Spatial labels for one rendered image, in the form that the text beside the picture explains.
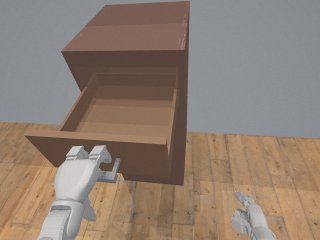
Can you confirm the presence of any right robot hand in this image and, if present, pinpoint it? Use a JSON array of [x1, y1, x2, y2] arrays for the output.
[[231, 191, 269, 236]]

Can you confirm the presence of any handle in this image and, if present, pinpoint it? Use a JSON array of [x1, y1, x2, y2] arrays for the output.
[[97, 158, 121, 184]]

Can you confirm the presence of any left robot hand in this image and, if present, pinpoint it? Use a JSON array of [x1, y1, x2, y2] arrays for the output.
[[54, 145, 112, 222]]

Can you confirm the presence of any right robot forearm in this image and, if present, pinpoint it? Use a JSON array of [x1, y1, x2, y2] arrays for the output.
[[250, 226, 278, 240]]

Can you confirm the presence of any drawer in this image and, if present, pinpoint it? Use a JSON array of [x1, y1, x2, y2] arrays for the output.
[[24, 72, 179, 178]]

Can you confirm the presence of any left robot forearm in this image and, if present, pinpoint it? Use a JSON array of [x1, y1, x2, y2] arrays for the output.
[[36, 199, 85, 240]]

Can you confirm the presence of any cabinet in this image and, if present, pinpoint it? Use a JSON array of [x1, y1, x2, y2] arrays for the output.
[[61, 1, 190, 186]]

